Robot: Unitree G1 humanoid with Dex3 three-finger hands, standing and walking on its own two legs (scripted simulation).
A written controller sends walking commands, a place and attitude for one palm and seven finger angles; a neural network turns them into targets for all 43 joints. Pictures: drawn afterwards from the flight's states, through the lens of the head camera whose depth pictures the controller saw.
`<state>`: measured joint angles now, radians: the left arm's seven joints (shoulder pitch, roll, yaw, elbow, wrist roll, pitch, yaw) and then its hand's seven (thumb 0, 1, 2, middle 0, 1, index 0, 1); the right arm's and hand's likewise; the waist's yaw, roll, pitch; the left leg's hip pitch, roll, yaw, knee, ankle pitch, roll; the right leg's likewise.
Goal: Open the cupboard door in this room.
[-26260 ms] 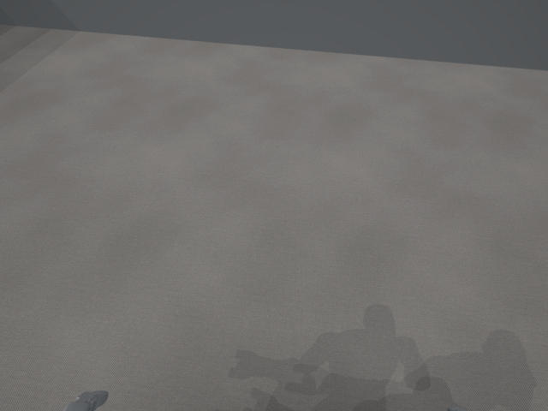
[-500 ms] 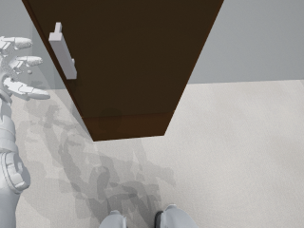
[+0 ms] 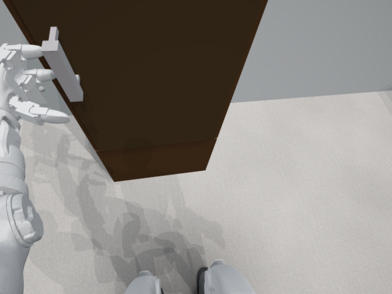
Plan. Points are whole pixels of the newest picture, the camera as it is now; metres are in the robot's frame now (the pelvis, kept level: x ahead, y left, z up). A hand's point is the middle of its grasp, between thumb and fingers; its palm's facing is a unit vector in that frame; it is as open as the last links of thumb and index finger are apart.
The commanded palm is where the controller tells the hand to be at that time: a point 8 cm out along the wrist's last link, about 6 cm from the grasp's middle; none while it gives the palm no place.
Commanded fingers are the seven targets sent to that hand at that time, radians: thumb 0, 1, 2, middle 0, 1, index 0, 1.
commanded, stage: slide the fingers in behind the handle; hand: left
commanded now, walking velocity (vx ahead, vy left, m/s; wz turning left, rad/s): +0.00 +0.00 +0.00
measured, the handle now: (66, 66) +0.55 +0.23 +0.08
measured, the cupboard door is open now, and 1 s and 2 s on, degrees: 0 0 0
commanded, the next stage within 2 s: close the thumb around the handle in 1.18 s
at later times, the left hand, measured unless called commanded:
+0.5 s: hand (63, 85) +0.50 +0.22 +0.08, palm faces +0.08 -1.00 -0.01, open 14.0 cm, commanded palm +0.47 +0.26 +0.08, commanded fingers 0.00 -0.50 0.30 -0.30 -1.20 -0.30 -1.20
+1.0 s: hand (75, 85) +0.50 +0.20 +0.08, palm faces +0.09 -1.00 -0.01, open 14.0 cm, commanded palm +0.47 +0.25 +0.08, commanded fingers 0.00 -0.50 0.30 -0.30 -1.20 -0.30 -1.20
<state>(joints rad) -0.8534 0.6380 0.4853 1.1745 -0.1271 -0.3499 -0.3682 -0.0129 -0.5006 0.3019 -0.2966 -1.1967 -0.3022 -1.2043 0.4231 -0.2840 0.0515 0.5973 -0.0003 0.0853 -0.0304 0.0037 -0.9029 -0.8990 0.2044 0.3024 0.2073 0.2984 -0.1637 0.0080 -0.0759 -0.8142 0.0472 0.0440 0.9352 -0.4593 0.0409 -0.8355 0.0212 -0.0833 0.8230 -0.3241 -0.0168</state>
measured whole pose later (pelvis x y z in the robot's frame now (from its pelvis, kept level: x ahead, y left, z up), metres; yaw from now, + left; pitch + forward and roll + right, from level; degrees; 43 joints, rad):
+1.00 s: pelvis +0.01 -0.01 +0.00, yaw +0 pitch +19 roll -2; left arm -0.84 0.48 0.41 1.14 -0.10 -0.40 -0.21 -0.01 -0.50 0.30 -0.30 -1.20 -0.30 -1.20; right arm 0.40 -0.27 0.03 0.61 -0.01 0.07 0.00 0.00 -0.90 -0.90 0.20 0.30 0.21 0.30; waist -0.15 0.02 -0.09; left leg -0.78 0.04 0.05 0.92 -0.46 0.03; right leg -0.82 0.02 -0.07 0.83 -0.34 -0.02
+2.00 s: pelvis +0.01 -0.01 +0.00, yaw +0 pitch +18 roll -2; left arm -0.82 0.47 0.42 1.12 -0.11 -0.39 -0.21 0.01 0.67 0.79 -0.34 -1.32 -0.34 -1.34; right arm 0.40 -0.27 0.03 0.61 -0.01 0.06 -0.01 0.00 -0.90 -0.90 0.20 0.30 0.21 0.30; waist -0.15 0.02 -0.09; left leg -0.77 0.04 0.06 0.91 -0.46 0.03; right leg -0.81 0.02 -0.07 0.83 -0.34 -0.02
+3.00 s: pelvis +0.01 -0.03 +0.02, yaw +4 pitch +7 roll +0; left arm 0.05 -0.10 -0.21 0.09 0.09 -0.14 0.62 0.00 0.67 0.76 -0.28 -1.31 -0.29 -1.32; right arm 0.16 -0.17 0.01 0.55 -0.07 0.03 0.03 0.01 -0.90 -0.90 0.20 0.30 0.21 0.30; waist 0.02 0.03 -0.10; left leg -0.52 0.01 0.00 0.82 -0.43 0.00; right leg -0.56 -0.01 -0.12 0.80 -0.37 -0.05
